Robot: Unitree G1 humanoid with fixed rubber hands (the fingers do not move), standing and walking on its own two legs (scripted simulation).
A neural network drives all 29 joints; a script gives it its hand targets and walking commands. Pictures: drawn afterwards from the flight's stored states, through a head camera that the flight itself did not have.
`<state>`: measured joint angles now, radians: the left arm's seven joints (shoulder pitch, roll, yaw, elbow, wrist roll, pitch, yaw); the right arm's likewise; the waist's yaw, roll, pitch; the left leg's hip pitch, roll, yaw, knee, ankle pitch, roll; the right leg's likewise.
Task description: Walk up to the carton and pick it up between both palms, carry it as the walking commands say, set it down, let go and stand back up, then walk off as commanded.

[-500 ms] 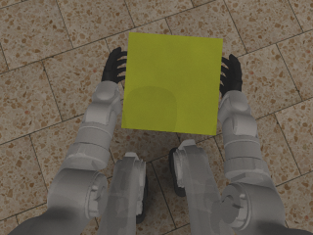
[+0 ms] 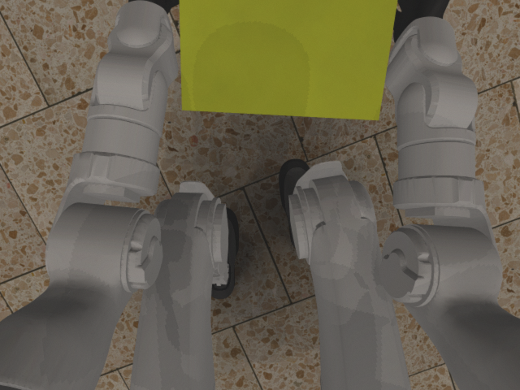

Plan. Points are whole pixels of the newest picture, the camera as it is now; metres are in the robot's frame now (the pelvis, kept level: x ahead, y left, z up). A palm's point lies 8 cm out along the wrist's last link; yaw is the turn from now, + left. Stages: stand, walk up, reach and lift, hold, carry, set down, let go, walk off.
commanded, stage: set down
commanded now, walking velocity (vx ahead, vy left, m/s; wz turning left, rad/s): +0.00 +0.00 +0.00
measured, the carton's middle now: (282, 29) +0.52 -0.08 -0.21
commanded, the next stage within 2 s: none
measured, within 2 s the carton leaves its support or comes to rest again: rests again in 1.28 s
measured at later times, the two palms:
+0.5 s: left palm out of the picture +0.57 +0.04 -0.21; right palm (411, 11) +0.52 -0.24 -0.19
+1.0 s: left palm out of the picture +0.58 +0.06 -0.22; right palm (393, 17) +0.52 -0.23 -0.21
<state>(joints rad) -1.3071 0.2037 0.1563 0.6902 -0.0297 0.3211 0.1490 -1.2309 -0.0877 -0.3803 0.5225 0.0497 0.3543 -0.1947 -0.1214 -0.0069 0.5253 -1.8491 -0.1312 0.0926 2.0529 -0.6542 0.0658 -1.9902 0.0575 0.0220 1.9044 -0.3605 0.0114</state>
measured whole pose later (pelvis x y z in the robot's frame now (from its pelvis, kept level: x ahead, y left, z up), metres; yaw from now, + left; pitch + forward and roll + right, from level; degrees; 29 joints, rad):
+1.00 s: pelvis +0.02 +0.00 -0.07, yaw +0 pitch +27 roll -1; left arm -1.50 0.26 0.02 1.02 -0.07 0.25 0.16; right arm -1.38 -0.23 -0.30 0.94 0.14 0.22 -0.15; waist -0.15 0.00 0.52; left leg -2.03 -0.15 0.10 2.29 -0.72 0.09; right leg -2.17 0.04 -0.01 2.12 -0.41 0.02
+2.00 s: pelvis +0.03 +0.00 -0.08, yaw +0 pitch +36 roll -3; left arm -1.42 0.20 0.11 1.03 0.07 0.18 0.08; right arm -1.36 -0.24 -0.44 1.10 0.03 0.14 -0.04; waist -0.12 -0.04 0.31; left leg -2.20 -0.16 0.07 2.31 -0.74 0.07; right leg -2.32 0.01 -0.05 2.13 -0.44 0.00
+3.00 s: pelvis +0.02 -0.02 -0.07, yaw +0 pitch +30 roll -3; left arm -1.44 0.45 -0.05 0.81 -0.18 0.23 0.10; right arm -1.31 -0.34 -0.25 0.79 0.30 0.17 -0.15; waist -0.13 -0.02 0.53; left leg -2.11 -0.13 0.02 2.30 -0.72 0.04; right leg -2.22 -0.01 -0.11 2.11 -0.41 -0.06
